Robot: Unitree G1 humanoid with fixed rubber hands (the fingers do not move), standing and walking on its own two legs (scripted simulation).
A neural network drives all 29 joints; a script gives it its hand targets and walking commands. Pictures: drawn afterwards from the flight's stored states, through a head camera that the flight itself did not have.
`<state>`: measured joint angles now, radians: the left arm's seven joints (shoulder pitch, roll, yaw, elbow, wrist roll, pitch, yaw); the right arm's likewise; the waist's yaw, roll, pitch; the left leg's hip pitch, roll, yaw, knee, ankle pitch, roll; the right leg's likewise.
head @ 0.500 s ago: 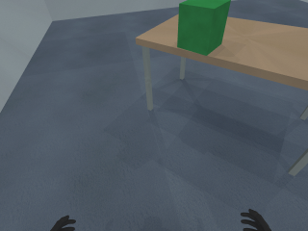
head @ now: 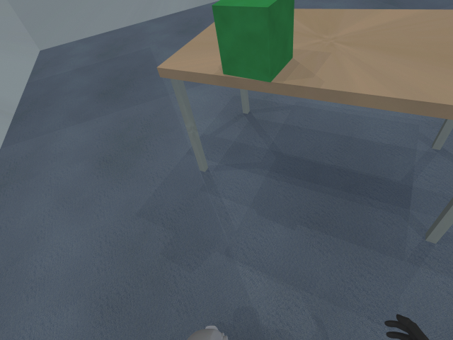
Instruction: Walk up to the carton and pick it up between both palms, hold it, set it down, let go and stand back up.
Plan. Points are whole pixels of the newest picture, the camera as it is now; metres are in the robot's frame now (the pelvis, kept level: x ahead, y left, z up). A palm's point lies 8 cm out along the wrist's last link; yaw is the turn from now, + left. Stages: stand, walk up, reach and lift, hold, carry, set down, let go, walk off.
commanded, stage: walk up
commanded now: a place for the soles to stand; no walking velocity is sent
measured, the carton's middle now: (255, 33) +1.11 -0.06 +0.07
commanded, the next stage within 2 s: none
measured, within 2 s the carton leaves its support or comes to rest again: neither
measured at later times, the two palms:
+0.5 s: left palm (72, 300) +0.24 +0.39 -0.10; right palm (386, 308) +0.21 -0.24 -0.09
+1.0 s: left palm (97, 237) +0.37 +0.36 -0.06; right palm (372, 270) +0.30 -0.25 -0.13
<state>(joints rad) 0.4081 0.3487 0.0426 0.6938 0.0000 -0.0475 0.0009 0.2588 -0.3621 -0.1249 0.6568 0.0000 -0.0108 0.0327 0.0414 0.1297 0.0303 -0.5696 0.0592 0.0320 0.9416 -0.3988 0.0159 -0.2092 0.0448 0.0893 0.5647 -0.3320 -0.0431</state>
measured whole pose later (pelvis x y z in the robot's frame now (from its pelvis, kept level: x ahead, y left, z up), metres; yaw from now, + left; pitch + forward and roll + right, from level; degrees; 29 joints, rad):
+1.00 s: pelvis +0.26 +0.06 -0.02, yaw -15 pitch -3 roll +0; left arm 0.42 0.37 0.03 0.69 0.00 -0.05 0.05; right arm 0.27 -0.38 -0.15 0.65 0.00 0.04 0.05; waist 0.05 0.15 0.07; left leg -0.58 0.06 0.03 1.14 -0.45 0.02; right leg -0.33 0.05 0.13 0.72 -0.35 -0.02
